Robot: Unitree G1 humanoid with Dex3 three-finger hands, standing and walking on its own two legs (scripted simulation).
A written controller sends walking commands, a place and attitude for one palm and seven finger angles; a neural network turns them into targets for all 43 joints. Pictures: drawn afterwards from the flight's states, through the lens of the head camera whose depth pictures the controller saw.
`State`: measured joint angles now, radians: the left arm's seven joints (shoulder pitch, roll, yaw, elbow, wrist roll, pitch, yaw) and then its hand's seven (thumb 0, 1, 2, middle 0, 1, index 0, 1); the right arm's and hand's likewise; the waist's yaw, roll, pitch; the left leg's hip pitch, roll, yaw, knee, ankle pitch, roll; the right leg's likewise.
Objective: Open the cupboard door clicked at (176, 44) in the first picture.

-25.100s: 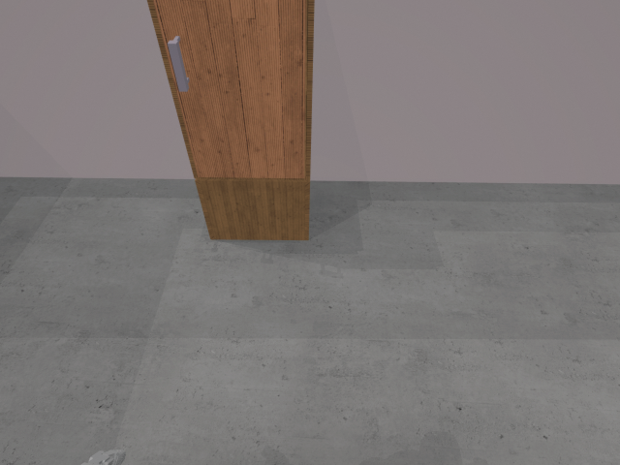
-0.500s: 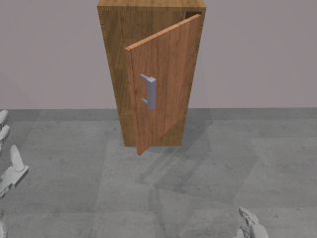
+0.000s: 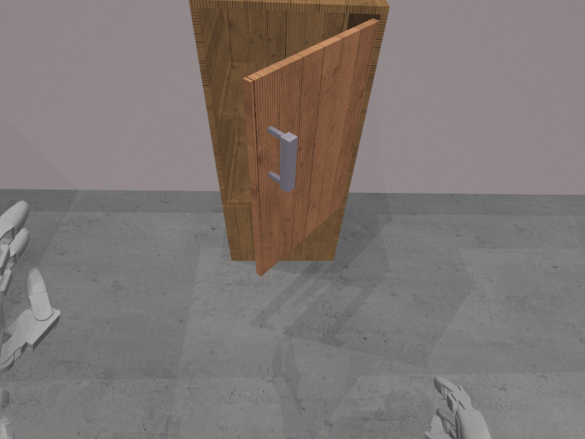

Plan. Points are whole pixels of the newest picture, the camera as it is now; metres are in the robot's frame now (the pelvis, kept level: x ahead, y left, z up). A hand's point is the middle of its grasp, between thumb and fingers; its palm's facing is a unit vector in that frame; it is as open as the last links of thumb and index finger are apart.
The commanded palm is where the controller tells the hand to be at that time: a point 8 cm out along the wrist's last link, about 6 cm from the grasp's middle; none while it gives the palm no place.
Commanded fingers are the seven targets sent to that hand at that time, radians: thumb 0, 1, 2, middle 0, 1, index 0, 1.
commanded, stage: let the arm hang, fingers relaxed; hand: left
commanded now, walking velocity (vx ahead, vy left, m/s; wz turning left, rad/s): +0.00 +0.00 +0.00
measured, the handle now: (280, 159) +0.61 +0.07 +0.02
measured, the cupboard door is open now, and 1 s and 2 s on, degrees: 47 47 47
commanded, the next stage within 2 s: look to check the result in 1.18 s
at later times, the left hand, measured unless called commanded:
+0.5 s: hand out of the picture -0.02 +0.16 -0.19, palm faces +0.04 -0.99 -0.16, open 7.1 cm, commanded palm none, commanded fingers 0.00 0.90 0.90 -0.20 -0.30 -0.20 -0.30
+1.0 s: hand out of the picture +0.00 +0.14 -0.18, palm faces +0.06 -0.98 -0.18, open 7.4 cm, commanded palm none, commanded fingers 0.00 0.90 0.90 -0.20 -0.30 -0.20 -0.30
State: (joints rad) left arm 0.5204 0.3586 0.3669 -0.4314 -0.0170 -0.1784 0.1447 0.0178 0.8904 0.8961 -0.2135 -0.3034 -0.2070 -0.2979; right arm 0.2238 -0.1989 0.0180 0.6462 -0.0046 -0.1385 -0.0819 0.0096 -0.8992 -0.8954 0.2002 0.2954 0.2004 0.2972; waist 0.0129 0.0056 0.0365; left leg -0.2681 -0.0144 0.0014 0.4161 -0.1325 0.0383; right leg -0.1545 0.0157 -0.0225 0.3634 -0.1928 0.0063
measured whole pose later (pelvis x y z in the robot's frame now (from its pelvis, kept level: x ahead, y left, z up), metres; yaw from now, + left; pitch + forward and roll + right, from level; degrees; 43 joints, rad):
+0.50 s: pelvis -0.01 -0.01 -0.01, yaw +2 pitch -1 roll -1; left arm 0.32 0.19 0.01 1.01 0.02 0.05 0.01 0.01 0.97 0.89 -0.21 -0.30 -0.20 -0.30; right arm 0.27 -0.21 0.00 1.04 -0.02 0.04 -0.01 0.00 -0.90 -0.90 0.20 0.29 0.20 0.30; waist 0.00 -0.03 0.07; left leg -0.33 -0.02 -0.04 0.50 -0.15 0.02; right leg -0.22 0.01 -0.07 0.48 -0.25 -0.02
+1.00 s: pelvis +0.01 -0.02 +0.00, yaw +1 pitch -1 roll +0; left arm 0.28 0.12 0.01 1.13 0.01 0.00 0.03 0.00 0.91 0.90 -0.20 -0.30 -0.20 -0.30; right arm 0.28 -0.13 0.00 1.14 -0.02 0.02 -0.03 0.00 -0.91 -0.90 0.20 0.29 0.20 0.30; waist -0.01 0.02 0.03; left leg -0.26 -0.03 -0.02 0.43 -0.15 0.02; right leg -0.17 0.00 -0.05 0.46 -0.27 -0.02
